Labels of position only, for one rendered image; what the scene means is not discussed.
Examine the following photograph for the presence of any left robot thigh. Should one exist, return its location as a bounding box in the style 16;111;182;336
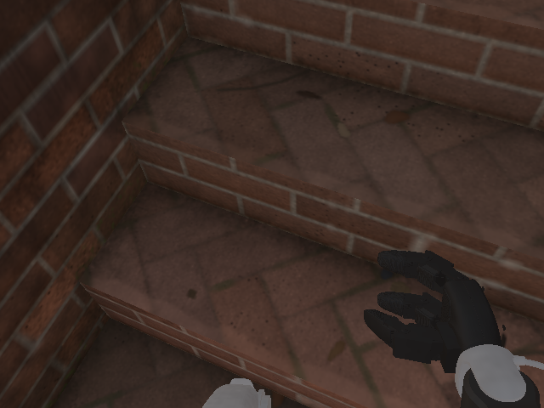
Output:
202;384;271;408

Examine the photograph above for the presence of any robot right hand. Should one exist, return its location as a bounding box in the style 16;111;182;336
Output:
364;250;506;373

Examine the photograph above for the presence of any robot left shin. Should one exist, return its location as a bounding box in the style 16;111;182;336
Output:
214;378;254;392

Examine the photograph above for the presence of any robot right forearm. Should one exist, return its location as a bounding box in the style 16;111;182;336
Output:
455;344;541;408

